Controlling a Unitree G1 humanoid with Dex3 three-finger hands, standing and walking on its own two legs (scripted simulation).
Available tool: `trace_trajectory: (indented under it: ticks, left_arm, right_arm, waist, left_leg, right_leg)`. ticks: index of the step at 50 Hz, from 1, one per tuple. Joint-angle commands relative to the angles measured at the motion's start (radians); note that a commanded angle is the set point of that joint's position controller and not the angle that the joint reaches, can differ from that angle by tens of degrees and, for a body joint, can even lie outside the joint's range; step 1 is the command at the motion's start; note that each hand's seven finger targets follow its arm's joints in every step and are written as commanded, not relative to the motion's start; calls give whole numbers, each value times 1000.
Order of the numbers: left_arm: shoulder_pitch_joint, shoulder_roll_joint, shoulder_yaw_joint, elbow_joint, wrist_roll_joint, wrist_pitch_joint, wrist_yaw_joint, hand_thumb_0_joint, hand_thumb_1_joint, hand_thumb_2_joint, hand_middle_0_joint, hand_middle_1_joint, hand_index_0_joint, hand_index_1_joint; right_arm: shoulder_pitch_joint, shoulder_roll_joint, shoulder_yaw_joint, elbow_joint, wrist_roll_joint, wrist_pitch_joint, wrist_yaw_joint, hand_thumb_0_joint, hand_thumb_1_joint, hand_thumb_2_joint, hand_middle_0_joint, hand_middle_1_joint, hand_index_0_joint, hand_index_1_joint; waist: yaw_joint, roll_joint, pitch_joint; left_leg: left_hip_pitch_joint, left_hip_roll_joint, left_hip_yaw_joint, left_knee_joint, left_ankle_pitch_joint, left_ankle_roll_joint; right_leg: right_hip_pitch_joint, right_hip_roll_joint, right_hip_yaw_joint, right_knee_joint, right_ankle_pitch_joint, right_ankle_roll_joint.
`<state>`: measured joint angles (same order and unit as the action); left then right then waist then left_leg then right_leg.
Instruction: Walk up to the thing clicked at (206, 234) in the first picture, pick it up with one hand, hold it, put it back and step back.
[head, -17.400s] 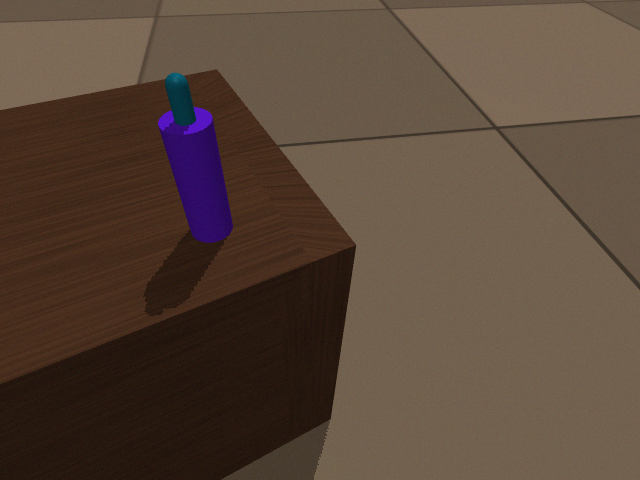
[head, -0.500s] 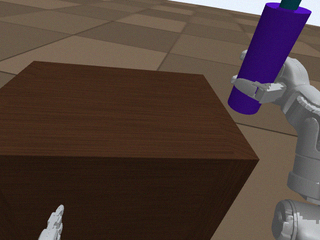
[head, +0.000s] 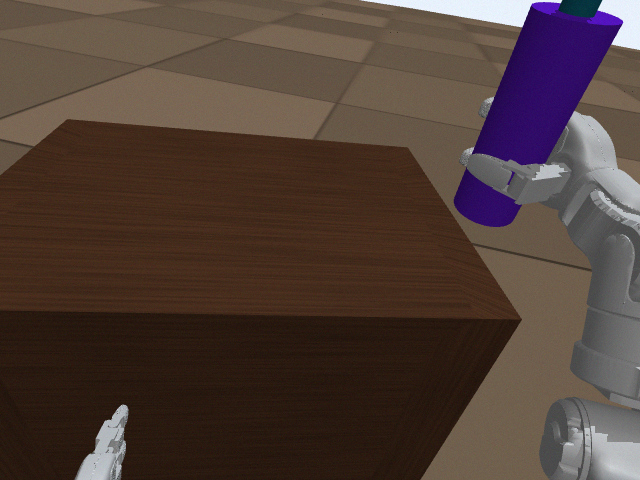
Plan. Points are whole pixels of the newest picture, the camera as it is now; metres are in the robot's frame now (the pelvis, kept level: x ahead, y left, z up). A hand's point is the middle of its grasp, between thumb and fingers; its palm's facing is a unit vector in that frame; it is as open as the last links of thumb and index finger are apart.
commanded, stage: hold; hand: right
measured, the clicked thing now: (535, 97) +0.33 -0.16 +0.39
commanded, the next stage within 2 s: crouch in 0.42 s
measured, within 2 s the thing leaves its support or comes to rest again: neither
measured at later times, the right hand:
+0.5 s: hand (506, 152) +0.34 -0.16 +0.34, palm faces +0.02 +1.00 -0.02, open 9.3 cm
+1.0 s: hand (457, 186) +0.41 -0.15 +0.26, palm faces +0.06 +1.00 +0.02, open 9.3 cm
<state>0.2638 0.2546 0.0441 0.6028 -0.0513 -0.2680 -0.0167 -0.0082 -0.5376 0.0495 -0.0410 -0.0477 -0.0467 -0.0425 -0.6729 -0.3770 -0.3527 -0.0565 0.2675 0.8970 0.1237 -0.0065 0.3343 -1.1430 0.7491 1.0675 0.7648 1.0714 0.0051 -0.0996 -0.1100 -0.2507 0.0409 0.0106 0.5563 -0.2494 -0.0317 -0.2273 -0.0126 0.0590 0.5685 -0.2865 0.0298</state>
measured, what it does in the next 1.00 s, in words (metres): stands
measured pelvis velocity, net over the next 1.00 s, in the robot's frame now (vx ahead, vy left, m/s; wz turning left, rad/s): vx -0.01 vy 0.00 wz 0.02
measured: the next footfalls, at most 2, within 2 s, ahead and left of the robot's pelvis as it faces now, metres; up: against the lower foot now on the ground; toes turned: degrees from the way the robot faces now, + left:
none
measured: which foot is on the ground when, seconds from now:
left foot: down 0.00-1.00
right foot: down 0.00-1.00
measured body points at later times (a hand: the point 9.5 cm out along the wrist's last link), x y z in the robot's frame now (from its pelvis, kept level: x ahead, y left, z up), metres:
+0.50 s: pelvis +0.01 +0.00 +0.00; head -0.06 +0.03 +0.44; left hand +0.18 +0.24 -0.06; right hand +0.33 -0.21 +0.34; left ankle +0.03 +0.14 -0.73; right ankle +0.02 -0.14 -0.73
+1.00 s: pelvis -0.01 +0.00 +0.00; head -0.04 +0.02 +0.45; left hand +0.14 +0.25 -0.06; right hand +0.40 -0.21 +0.26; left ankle +0.03 +0.14 -0.73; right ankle +0.02 -0.14 -0.73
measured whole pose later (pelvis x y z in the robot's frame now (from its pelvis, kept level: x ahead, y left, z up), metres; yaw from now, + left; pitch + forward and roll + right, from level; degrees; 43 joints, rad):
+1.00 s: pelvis -0.01 +0.00 +0.00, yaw +1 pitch -1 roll +0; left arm 0.28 0.23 0.04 0.58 -0.03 -0.31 -0.02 -0.01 -0.52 0.04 -0.04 -0.05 -0.06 -0.04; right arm -0.80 -0.36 -0.31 0.42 0.17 0.60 0.07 -0.01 0.33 -1.15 0.76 1.04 0.78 1.05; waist 0.05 -0.05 -0.06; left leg -0.33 0.03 -0.01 0.57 -0.22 -0.03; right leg -0.29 -0.02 0.04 0.58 -0.27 0.03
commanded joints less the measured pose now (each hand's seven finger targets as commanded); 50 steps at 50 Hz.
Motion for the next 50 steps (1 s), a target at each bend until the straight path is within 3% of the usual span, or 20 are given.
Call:
trace_trajectory:
  ticks: [1,3,8,11,12,14,16,17,19,20,23,24,27,28,32,33,35,38,44,50]
  left_arm:
    - [-162,127,54,-173,-9,-56,6,0,-551,50,-44,-45,-43,-45]
    - [-170,97,24,-179,-7,-51,0,0,-556,52,-44,-43,-42,-45]
    - [-177,81,8,-150,-8,-46,-4,0,-555,51,-44,-42,-41,-44]
    - [-192,90,20,-194,-9,-49,-3,0,-545,44,-45,-44,-46,-43]
    - [-148,151,77,-133,-7,-41,1,0,-544,44,-45,-45,-47,-43]
    - [-183,126,48,-206,-7,-47,-3,0,-546,47,-45,-45,-46,-44]
    - [-193,121,47,-220,-8,-45,-1,0,-554,53,-44,-44,-43,-46]
    - [-152,142,72,-187,-9,-40,5,0,-548,50,-44,-45,-44,-44]
    - [-162,85,16,-179,-10,-40,-4,0,-554,53,-44,-43,-42,-45]
    - [-149,112,49,-163,-9,-39,2,0,-551,48,-45,-44,-44,-44]
    - [-174,98,29,-190,-9,-40,-5,0,-543,44,-45,-46,-47,-44]
    - [-150,121,63,-156,-9,-37,-4,0,-549,47,-47,-45,-46,-45]
    - [-163,99,27,-190,-11,-38,-9,0,-526,39,-41,-51,-49,-42]
    - [-167,125,56,-191,-11,-37,-7,0,-533,41,-42,-47,-47,-41]
    - [-182,87,25,-205,-10,-43,-10,0,-534,45,-39,-47,-44,-41]
    - [-172,104,49,-201,-9,-39,-8,0,-530,41,-40,-47,-46,-41]
    - [-166,85,22,-208,-5,-44,-13,0,-529,41,-40,-47,-47,-40]
    - [-122,100,50,-206,0,-55,-10,0,-529,39,-41,-47,-47,-40]
    - [-97,64,27,-185,5,-90,-7,0,-526,35,-44,-50,-53,-40]
    - [-112,89,43,-165,22,-113,14,0,-531,41,-46,-53,-54,-44]
  right_arm:
    - [-463,-237,-81,-164,5,-63,-3,0,-290,-1244,1284,1376,1313,1376]
    - [-492,-207,-42,-196,1,-65,1,0,-283,-1246,1282,1377,1312,1377]
    - [-451,-196,-38,-168,0,-50,11,0,-256,-1246,1274,1377,1307,1376]
    - [-457,-188,-35,-199,4,-52,11,0,-234,-1258,1272,1387,1308,1387]
    - [-436,-222,-73,-166,7,-47,2,0,-243,-1260,1275,1389,1311,1389]
    - [-505,-226,-63,-244,6,-64,-5,0,-265,-1254,1278,1382,1310,1382]
    - [-508,-201,-40,-255,5,-67,-15,0,-272,-1261,1290,1393,1323,1392]
    - [-491,-219,-64,-217,8,-66,-22,0,-278,-1244,1280,1375,1311,1375]
    - [-490,-205,-47,-227,3,-71,-22,0,-261,-1254,1282,1385,1315,1385]
    - [-474,-226,-72,-195,3,-66,-24,0,-279,-1246,1278,1375,1308,1375]
    - [-489,-179,-23,-180,-4,-60,-16,0,-283,-1260,1287,1389,1318,1389]
    - [-469,-179,-27,-155,-5,-56,-14,0,-275,-1268,1286,1394,1319,1394]
    - [-491,-171,-17,-169,-3,-54,-3,0,-280,-1277,1315,1413,1345,1413]
    - [-490,-199,-39,-164,-3,-54,-5,0,-293,-1272,1314,1408,1344,1408]
    - [-487,-167,-26,-77,-10,-59,-18,0,-273,-1274,1320,1416,1351,1416]
    - [-478,-181,-33,-51,-13,-67,-23,0,-272,-1281,1323,1422,1355,1422]
    - [-479,-178,-24,-18,-26,-87,-34,0,-234,-1262,1301,1403,1335,1403]
    - [-515,-162,-13,74,-43,-138,-47,0,-233,-1251,1297,1394,1329,1394]
    - [-672,-194,10,185,-79,-308,-51,0,-252,-1257,1308,1399,1339,1399]
    - [-750,-231,1,309,-103,-476,-54,0,-308,-1292,1345,1432,1372,1432]
  waist:
    - [-8,100,-129]
    - [-6,88,-130]
    - [-11,85,-130]
    - [-5,83,-167]
    - [-8,93,-136]
    - [-7,86,-212]
    - [-3,87,-191]
    - [-1,92,-174]
    - [-13,76,-158]
    - [-13,72,-157]
    - [0,82,-154]
    - [0,77,-145]
    - [5,94,-148]
    - [4,100,-165]
    - [-2,118,-123]
    - [7,123,-116]
    - [7,127,-111]
    - [37,136,-100]
    - [60,80,-132]
    - [42,33,-226]
  left_leg:
    - [12,-41,71,-109,71,11]
    - [12,-39,66,-114,55,10]
    - [9,-35,60,-119,35,5]
    - [23,-39,69,-106,95,10]
    - [6,-43,72,-107,69,13]
    - [40,-39,71,-100,110,13]
    - [35,-39,72,-101,93,14]
    - [23,-41,73,-100,91,16]
    - [25,-38,73,-99,116,14]
    - [24,-38,69,-97,125,14]
    - [19,-44,74,-93,140,15]
    - [19,-45,76,-93,132,17]
    - [19,-40,70,-109,115,12]
    - [29,-37,68,-111,113,10]
    - [10,-42,73,-111,102,12]
    - [5,-41,68,-116,92,9]
    - [6,-40,67,-115,86,6]
    - [-15,-40,56,-117,96,4]
    - [-46,-34,35,-111,31,4]
    - [-44,-43,33,-70,43,17]
  right_leg:
    - [34,36,-48,-89,106,-40]
    - [28,39,-49,-93,93,-39]
    - [24,44,-52,-95,73,-44]
    - [49,39,-48,-92,131,-40]
    - [39,35,-42,-96,107,-39]
    - [67,37,-45,-86,145,-38]
    - [64,35,-43,-91,130,-36]
    - [61,32,-40,-89,127,-37]
    - [52,37,-45,-84,156,-35]
    - [54,36,-47,-80,162,-37]
    - [57,32,-43,-88,178,-34]
    - [53,30,-38,-94,171,-32]
    - [61,35,-43,-93,149,-38]
    - [64,37,-43,-91,144,-40]
    - [51,34,-43,-104,134,-38]
    - [48,37,-46,-103,118,-40]
    - [34,38,-48,-103,107,-42]
    - [37,35,-52,-107,95,-47]
    - [17,32,-59,-102,16,-50]
    - [8,16,-54,-81,27,-34]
